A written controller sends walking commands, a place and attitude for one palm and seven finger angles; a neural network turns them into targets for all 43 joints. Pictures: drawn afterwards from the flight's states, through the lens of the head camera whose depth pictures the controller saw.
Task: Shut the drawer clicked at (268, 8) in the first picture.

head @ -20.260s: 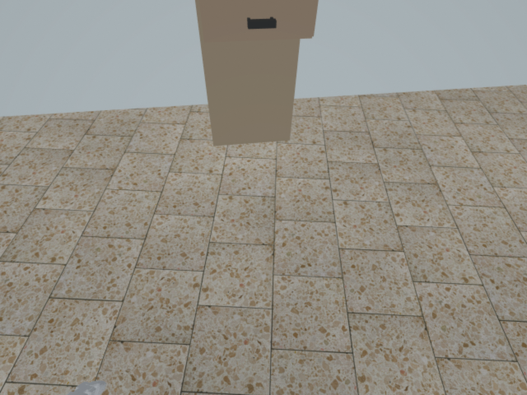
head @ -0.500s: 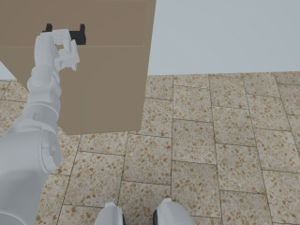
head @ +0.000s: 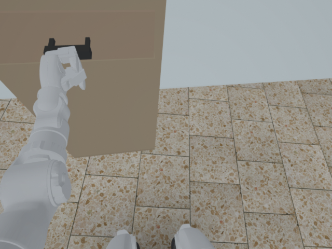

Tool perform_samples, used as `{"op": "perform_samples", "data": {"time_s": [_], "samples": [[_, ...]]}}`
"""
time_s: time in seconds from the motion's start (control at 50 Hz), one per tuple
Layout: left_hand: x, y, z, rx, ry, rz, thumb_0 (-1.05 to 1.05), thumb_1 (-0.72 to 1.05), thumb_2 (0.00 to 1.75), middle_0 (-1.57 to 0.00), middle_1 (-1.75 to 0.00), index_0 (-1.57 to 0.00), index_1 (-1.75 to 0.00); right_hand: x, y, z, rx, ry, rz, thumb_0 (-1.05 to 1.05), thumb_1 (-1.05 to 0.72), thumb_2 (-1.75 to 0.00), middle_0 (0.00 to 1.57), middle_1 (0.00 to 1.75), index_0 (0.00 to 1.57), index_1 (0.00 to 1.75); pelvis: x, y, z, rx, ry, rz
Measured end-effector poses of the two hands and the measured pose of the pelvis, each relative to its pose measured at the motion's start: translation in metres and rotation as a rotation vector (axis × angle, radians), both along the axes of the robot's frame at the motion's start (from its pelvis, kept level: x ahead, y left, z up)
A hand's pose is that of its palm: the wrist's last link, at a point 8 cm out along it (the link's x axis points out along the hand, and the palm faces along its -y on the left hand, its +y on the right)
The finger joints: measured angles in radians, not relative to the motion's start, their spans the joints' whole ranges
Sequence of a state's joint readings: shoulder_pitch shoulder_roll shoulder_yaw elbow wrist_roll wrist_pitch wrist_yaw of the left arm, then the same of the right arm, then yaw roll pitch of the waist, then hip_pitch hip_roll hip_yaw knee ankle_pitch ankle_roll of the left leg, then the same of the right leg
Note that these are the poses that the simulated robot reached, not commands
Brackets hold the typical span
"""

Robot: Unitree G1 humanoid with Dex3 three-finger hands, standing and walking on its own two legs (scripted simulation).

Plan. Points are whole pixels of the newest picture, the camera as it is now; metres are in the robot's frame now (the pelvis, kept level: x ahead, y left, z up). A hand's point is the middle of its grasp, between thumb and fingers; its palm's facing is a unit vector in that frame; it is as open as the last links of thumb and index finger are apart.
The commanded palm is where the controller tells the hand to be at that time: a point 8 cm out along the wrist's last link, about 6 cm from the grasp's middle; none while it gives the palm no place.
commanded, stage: pull the fist back off the drawer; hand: left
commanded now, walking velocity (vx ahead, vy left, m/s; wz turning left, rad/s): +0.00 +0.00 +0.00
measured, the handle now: (69, 47) +0.60 +0.18 +0.09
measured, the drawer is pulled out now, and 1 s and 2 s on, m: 0.00 0.00 0.00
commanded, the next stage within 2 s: draw the hand back to the body in 0.20 s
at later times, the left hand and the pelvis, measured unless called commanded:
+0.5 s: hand (72, 88) +0.45 +0.15 +0.11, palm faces +0.03 -1.00 -0.03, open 3.3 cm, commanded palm +0.40 +0.21 +0.12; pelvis +0.04 -0.01 +0.02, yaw +0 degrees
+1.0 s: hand (27, 147) +0.30 +0.19 +0.16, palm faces +0.21 -0.95 -0.24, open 3.3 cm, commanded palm +0.26 +0.23 +0.18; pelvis +0.02 -0.02 +0.05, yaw +2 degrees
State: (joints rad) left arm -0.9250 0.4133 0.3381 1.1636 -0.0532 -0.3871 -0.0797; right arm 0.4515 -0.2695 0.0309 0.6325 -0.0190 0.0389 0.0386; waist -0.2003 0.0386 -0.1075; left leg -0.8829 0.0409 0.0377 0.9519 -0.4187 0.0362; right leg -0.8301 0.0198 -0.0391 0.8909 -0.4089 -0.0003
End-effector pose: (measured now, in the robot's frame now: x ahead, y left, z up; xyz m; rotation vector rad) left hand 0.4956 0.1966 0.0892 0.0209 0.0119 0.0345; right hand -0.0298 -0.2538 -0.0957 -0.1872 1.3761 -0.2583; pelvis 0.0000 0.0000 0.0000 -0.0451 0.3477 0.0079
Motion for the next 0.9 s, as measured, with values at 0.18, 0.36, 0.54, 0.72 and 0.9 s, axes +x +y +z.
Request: {"op": "perform_samples", "data": {"time_s": [0.18,0.36,0.54,0.72,0.9], "samples": [[-0.020,0.004,-0.003,0.002,-0.005,0.001,0.01,0.88,0.90,-1.40,-1.60,-1.40,-1.60,0.049,0.000,0.000,0.029,-0.073,0.004,0.01,-0.91,-0.90,0.20,0.30,0.20,0.30,0.020,-0.001,0.008,0.009,-0.033,-0.007],[-0.029,0.001,0.003,0.003,-0.027,-0.002,0.02,0.90,0.90,-1.40,-1.60,-1.40,-1.60,0.108,-0.008,0.000,0.030,-0.183,0.064,0.01,-0.91,-0.90,0.20,0.30,0.20,0.30,0.029,-0.006,0.011,0.015,-0.050,0.009],[-0.081,0.012,0.028,0.016,-0.051,-0.001,0.02,0.90,0.90,-1.40,-1.60,-1.40,-1.60,0.150,-0.008,0.018,0.064,-0.330,0.079,0.01,-0.91,-0.90,0.20,0.30,0.20,0.30,0.040,-0.013,0.026,0.028,-0.124,0.000],[-0.140,0.022,0.049,0.027,-0.057,0.000,0.02,0.90,0.90,-1.40,-1.60,-1.40,-1.60,0.196,-0.006,0.036,0.058,-0.497,0.165,0.01,-0.91,-0.90,0.20,0.30,0.20,0.30,0.034,-0.017,0.033,0.034,-0.210,0.033],[-0.192,0.028,0.077,0.158,-0.066,0.075,0.02,0.89,0.90,-1.40,-1.60,-1.40,-1.60,0.229,0.005,0.063,0.063,-0.655,0.207,0.01,-0.91,-0.90,0.20,0.30,0.20,0.30,0.025,-0.021,0.043,0.048,-0.300,0.026]]}}
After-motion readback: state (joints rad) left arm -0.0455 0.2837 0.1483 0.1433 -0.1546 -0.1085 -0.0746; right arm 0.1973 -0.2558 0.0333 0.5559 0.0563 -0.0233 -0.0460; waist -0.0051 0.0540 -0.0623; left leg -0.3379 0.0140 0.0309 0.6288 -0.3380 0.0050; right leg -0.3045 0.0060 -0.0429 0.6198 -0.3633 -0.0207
